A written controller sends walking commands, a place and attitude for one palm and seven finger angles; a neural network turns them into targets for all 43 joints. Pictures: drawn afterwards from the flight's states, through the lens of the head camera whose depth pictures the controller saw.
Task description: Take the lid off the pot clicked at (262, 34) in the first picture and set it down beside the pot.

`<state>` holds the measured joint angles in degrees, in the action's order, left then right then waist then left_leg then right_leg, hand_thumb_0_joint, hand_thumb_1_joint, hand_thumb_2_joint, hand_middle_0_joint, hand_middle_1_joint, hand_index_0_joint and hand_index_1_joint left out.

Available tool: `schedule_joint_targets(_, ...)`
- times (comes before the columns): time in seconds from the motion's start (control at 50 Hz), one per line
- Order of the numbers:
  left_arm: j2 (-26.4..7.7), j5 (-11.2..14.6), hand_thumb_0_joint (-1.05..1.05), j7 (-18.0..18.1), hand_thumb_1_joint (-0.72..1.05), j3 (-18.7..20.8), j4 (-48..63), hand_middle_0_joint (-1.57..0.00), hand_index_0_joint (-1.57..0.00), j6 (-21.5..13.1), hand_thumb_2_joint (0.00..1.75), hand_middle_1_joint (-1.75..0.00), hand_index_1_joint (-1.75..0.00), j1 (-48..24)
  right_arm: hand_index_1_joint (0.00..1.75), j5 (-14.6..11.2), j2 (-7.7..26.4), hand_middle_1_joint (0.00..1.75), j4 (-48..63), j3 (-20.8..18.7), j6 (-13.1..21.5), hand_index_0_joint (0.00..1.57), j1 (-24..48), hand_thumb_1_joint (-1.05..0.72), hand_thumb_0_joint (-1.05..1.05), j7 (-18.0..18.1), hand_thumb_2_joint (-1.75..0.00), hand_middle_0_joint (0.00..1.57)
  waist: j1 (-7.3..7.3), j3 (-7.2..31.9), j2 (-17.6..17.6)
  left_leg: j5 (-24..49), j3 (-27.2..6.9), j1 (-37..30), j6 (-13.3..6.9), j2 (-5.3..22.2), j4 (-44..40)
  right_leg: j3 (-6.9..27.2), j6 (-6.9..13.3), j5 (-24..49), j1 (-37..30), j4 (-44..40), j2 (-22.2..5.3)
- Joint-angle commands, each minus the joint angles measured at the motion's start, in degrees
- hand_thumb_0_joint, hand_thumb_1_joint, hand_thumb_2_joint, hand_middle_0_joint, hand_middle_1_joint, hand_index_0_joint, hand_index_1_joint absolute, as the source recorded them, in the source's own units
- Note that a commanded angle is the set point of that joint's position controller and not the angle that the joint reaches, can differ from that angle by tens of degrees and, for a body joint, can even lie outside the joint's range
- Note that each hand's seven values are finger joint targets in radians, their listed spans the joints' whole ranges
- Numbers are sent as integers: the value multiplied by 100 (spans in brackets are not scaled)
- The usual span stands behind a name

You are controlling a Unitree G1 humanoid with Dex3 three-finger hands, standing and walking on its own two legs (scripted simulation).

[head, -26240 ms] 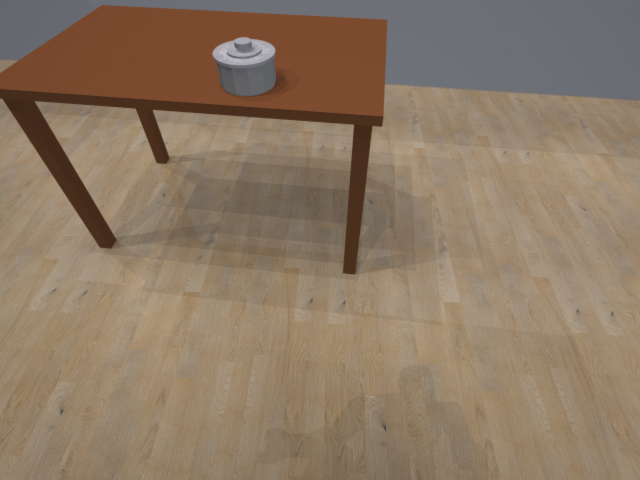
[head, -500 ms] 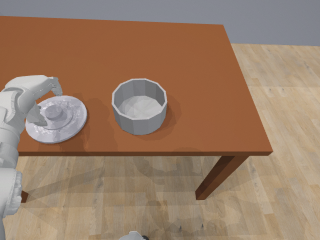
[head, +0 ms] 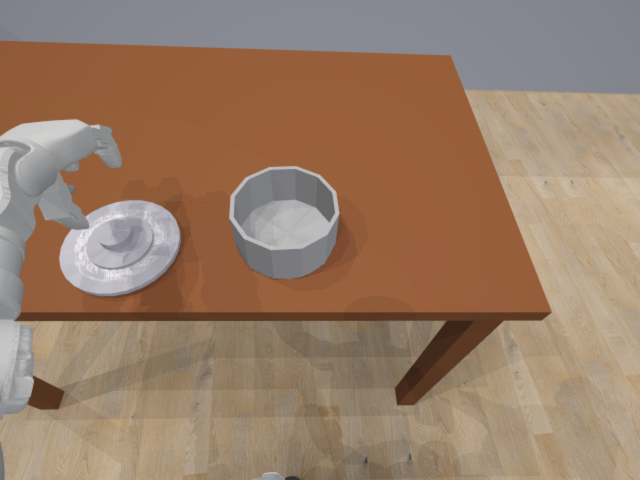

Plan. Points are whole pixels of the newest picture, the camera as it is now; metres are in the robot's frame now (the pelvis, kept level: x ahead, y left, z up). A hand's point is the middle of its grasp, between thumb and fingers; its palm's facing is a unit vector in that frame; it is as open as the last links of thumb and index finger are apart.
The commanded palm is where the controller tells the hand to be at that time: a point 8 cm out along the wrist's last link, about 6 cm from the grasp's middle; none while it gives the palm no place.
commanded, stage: raise the empty hand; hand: left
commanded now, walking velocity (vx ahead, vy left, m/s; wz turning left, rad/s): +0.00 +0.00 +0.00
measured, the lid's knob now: (115, 234) +0.44 +0.30 +0.00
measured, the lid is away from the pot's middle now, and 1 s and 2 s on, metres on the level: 0.25 0.25 0.25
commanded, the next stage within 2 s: draw the hand back to the body in 0.46 s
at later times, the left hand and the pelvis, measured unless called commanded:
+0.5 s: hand (42, 164) +0.43 +0.32 +0.15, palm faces -0.36 -0.08 -0.93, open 11.0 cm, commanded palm +0.43 +0.30 +0.22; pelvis +0.00 +0.00 +0.01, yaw +1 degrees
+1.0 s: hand (52, 189) +0.40 +0.30 +0.14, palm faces -0.31 -0.06 -0.95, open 11.0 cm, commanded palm +0.37 +0.29 +0.21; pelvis +0.00 -0.01 +0.01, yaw +1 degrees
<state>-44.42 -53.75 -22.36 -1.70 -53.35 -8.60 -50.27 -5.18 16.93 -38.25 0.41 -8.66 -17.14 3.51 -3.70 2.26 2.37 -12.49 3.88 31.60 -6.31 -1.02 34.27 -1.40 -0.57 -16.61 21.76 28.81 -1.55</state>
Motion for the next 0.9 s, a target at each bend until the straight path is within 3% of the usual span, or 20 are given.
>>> schedule_joint_targets(0.0, -1834, 46, 0, 169, -2, 555, 1131, -36, -36, 78, 67, -84, -84, -2785, 30, 6, 1014, 30, 534, -372, 143, 20, -213, -90, 0, 55, -90, 20, -61, 2234, 432, 1343, -831, -3141, 162, 190, -382, -266, 321, 651, 949, -423, 467)
schedule_joint_targets(0.04, -2050, 2, 0, 179, -2, 707, 1447, -36, -36, 31, 67, -84, -84, -2979, 30, 27, 1008, 30, 600, -365, 167, 20, -140, -90, 0, 58, -90, 20, -11, 2429, 630, 1768, -892, -3334, 197, 220, -377, -247, 342, 794, 881, -427, 445)
schedule_joint_targets(0.1, -1826, 47, 0, 142, -2, 613, 1627, -36, -36, 32, 67, -84, -84, -2881, 30, 32, 946, 30, 615, -384, 142, 20, -133, -90, 0, 18, -90, 20, -20, 2559, 775, 2218, -957, -3652, 241, 249, -358, -275, 322, 814, 918, -467, 456)
schedule_joint_targets(0.18, -1723, 112, 0, 29, -2, 510, 896, -36, -36, 210, 67, -84, -84, -2519, 30, -15, 974, 30, 590, -337, 67, 20, -76, -90, 0, -43, -90, 20, -21, 1972, 266, 1682, -818, -3020, 201, 198, -463, -270, 303, 813, 772, -518, 444)
schedule_joint_targets(0.22, -1522, 88, 0, -18, -2, 270, 1433, -36, -36, 272, 67, -84, -84, -3000, 30, -14, 947, 30, 654, -365, 73, 20, 3, -90, 0, -72, -90, 20, -25, 2212, 471, 1610, -883, -3282, 212, 203, -523, -275, 310, 706, 801, -548, 429)
schedule_joint_targets(0.26, -1489, 67, 0, -36, -2, 217, 2142, -36, -36, 264, 67, -84, -84, -3349, 30, 21, 908, 30, 726, -394, 107, 20, 38, -90, 0, -93, -90, 20, -33, 2587, 833, 2242, -1007, -3790, 259, 235, -459, -265, 318, 813, 831, -575, 445)
schedule_joint_targets(0.28, -1768, 41, 0, -29, -2, 494, 2077, -36, -36, 265, 67, -84, -84, -3155, 30, 20, 924, 30, 721, -402, 116, 20, 13, -90, 0, -79, -90, 20, 2, 2612, 869, 2378, -1026, -3884, 275, 247, -434, -252, 327, 822, 826, -591, 454)
schedule_joint_targets(0.34, -2516, 130, 0, -46, -2, 1147, 1460, -36, -36, 251, 67, -84, -84, -2808, 30, 22, 1007, 30, 693, -325, 91, 20, -15, -90, 0, -34, -90, 20, 85, 2448, 233, 1961, -869, -3278, 178, 158, -546, -236, 328, 1055, 309, -630, 411)
schedule_joint_targets(0.4, -1296, 179, 0, -187, -2, 67, 864, -36, -36, 439, 67, -84, -84, -2796, 30, -45, 933, 30, 630, -298, 50, 20, 121, -90, 0, -87, -90, 20, -59, 1645, 118, 1211, -793, -2884, 212, 171, -706, -308, 288, 651, 676, -665, 423)
schedule_joint_targets(0.42, -1065, 160, 0, -223, -2, -142, 922, -36, -36, 490, 67, -84, -84, -2868, 30, -55, 924, 30, 639, -322, 51, 20, 134, -90, 0, -107, -90, 20, -50, 1578, 121, 911, -822, -2920, 214, 183, -743, -313, 287, 470, 785, -685, 429)
schedule_joint_targets(0.44, -951, 121, 0, -245, -2, -300, 1280, -36, -36, 478, 67, -84, -84, -3175, 30, -53, 940, 30, 669, -342, 62, 20, 215, -90, 0, -119, -90, 20, -60, 1698, 412, 1018, -845, -3104, 231, 200, -734, -271, 313, 482, 860, -680, 393)
schedule_joint_targets(0.46, -985, 73, 0, -241, -2, -274, 1356, -36, -36, 486, 67, -84, -84, -3181, 30, -46, 915, 30, 661, -360, 49, 20, 147, -90, 0, -127, -90, 20, -60, 1821, 489, 1055, -911, -3263, 242, 206, -708, -285, 310, 393, 912, -643, 433)
schedule_joint_targets(0.56, -2100, 105, 0, -169, -2, 610, 1719, -36, -36, 235, 67, -84, -84, -3541, 30, 27, 957, 30, 667, -315, 110, 20, 62, -90, 0, -5, -90, 20, 21, 2519, 458, 1163, -856, -3382, 146, 105, -660, -219, 338, 691, 409, -669, 422)
schedule_joint_targets(0.62, -1630, 161, 0, -144, -2, 396, 1420, -36, -36, 218, 67, -84, -84, -3059, 30, 1, 900, 30, 668, -317, 100, 20, 136, -90, 0, -18, -90, 20, 33, 2117, 365, 978, -906, -3291, 189, 153, -767, -286, 333, 493, 590, -694, 424)
schedule_joint_targets(0.66, -1573, 143, 0, -117, -2, 400, 1125, -36, -36, 246, 67, -84, -84, -2663, 30, -6, 907, 30, 671, -313, 78, 20, 151, -90, 0, -53, -90, 20, 61, 1868, 309, 923, -832, -3060, 185, 135, -776, -272, 354, 499, 519, -692, 435)
schedule_joint_targets(0.68, -1659, 123, 0, -97, -2, 446, 1369, -36, -36, 249, 67, -84, -84, -2687, 30, -14, 916, 30, 727, -309, 64, 20, 193, -90, 0, -78, -90, 20, 109, 1923, 409, 897, -843, -3038, 208, 135, -806, -270, 360, 497, 458, -682, 420)
schedule_joint_targets(0.72, -1423, 125, 0, -93, -2, 298, 1567, -36, -36, 277, 67, -84, -84, -2438, 30, -21, 864, 30, 831, -309, 45, 20, 303, -90, 0, -112, -90, 20, 113, 1951, 491, 966, -839, -3092, 206, 111, -803, -254, 367, 502, 416, -700, 421)
schedule_joint_targets(0.8, -1721, 209, 0, -69, -2, 677, 2331, -36, -36, 293, 67, -84, -84, -2097, 30, -10, 855, 30, 964, -332, 10, 20, 381, -90, 0, -143, -90, 20, 146, 2232, 542, 1459, -878, -3382, 171, 130, -765, -229, 357, 712, 244, -751, 430)
schedule_joint_targets(0.84, -2222, 277, 0, -26, -2, 1117, 2615, -36, -36, 257, 67, -84, -84, -2064, 30, 15, 900, 30, 1019, -302, 17, 20, 431, -90, 0, -140, -90, 20, 188, 2311, 490, 1560, -880, -3286, 172, 118, -783, -215, 377, 898, -6, -763, 396)
schedule_joint_targets(0.88, -2053, 341, 0, -37, -2, 1081, 2582, -36, -36, 312, 67, -84, -84, -1813, 30, -8, 859, 30, 1011, -302, -1, 20, 480, -90, 0, -152, -90, 20, 208, 2124, 330, 1501, -863, -3194, 159, 132, -849, -268, 342, 866, -20, -782, 408)
